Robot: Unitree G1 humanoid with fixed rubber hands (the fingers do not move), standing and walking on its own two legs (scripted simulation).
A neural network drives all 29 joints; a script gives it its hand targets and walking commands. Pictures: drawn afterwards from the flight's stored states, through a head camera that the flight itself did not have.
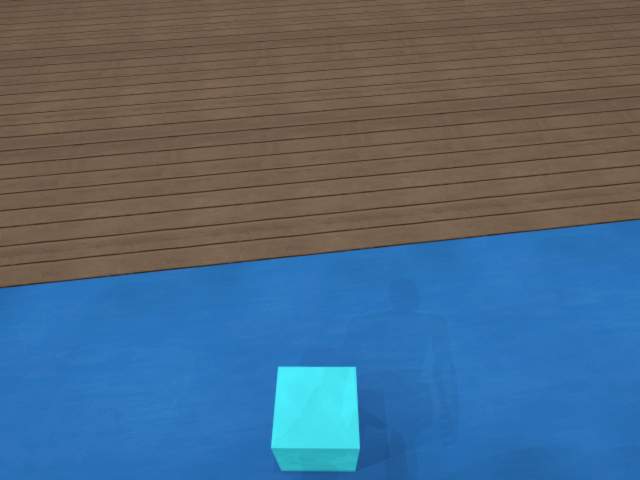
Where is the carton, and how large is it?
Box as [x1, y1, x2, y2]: [271, 367, 359, 471]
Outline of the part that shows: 278,367 271,448 281,470 354,471 359,450 355,367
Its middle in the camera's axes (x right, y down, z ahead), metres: -0.01 +0.49 +1.07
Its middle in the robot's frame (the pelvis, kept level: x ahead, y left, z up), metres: +0.39 +0.05 -0.65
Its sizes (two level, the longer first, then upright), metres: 0.210 0.200 0.250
